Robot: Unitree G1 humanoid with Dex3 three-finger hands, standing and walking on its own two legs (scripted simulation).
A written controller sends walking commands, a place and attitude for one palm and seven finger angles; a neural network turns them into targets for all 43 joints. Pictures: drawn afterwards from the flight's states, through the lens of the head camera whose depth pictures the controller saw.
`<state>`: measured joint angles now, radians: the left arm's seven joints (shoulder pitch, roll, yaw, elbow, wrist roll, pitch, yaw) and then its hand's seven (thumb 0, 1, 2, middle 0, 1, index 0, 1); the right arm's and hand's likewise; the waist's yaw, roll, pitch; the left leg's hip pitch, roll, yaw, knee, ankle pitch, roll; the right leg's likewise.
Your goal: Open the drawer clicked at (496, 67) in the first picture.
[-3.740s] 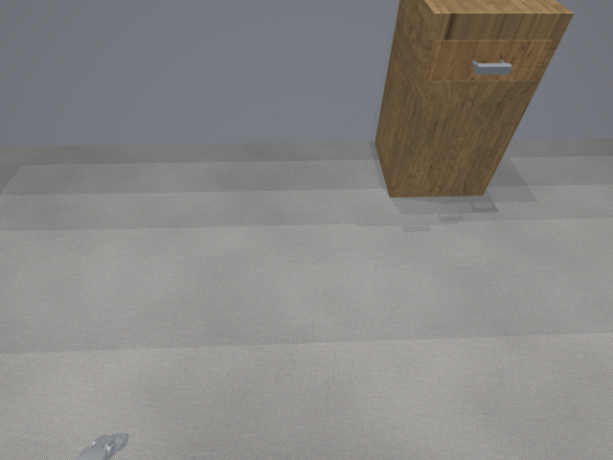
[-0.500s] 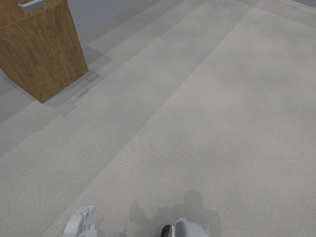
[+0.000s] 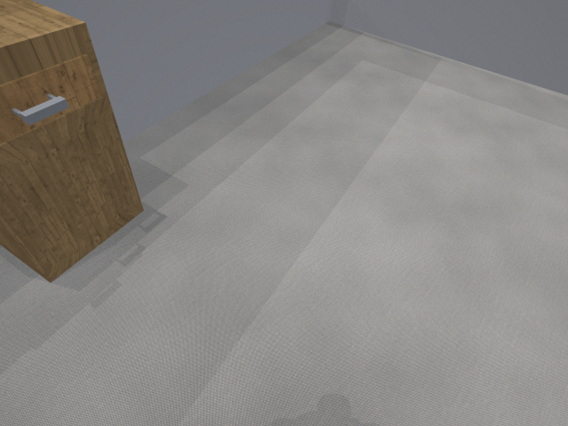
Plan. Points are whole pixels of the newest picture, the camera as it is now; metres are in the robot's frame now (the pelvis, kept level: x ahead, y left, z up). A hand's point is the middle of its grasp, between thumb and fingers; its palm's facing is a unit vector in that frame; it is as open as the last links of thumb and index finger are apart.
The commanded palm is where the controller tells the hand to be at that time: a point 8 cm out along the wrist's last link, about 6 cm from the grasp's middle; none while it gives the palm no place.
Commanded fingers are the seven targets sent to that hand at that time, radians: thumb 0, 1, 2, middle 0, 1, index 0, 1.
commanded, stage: walk to a spot facing it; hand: left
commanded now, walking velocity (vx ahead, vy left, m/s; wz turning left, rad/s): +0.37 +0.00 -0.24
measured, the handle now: (39, 107) +0.88 +0.74 -0.11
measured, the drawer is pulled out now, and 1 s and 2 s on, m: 0.00 0.00 0.00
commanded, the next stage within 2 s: turn to face it in 1.26 s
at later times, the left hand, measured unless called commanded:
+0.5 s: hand (234, 313) +0.36 +0.11 -0.18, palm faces -0.13 -0.97 -0.19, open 7.3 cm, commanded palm none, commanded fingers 0.00 0.90 0.90 -0.20 -0.30 -0.20 -0.30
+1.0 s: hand (238, 300) +0.39 +0.11 -0.19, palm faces -0.01 -0.99 -0.12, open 7.3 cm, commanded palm none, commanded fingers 0.00 0.90 0.90 -0.20 -0.30 -0.20 -0.30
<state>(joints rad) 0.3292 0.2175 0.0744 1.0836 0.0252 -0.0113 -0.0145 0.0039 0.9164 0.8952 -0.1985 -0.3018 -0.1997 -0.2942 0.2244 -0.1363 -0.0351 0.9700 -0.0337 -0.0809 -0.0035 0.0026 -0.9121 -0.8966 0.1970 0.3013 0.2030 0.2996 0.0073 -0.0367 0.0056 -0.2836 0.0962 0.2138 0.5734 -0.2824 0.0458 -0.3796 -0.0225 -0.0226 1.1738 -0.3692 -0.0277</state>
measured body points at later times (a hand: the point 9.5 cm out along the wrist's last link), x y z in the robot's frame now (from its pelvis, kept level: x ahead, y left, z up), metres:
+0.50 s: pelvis +0.23 -0.05 -0.02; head +0.26 -0.07 +0.43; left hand +0.36 +0.16 -0.16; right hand +0.07 -0.21 -0.17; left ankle +0.06 +0.08 -0.65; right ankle +0.29 -0.13 -0.74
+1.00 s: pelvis +0.48 -0.05 -0.02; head +0.51 -0.04 +0.43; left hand +0.39 +0.16 -0.17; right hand +0.57 -0.29 -0.15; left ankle +0.59 +0.03 -0.74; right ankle +0.30 -0.13 -0.70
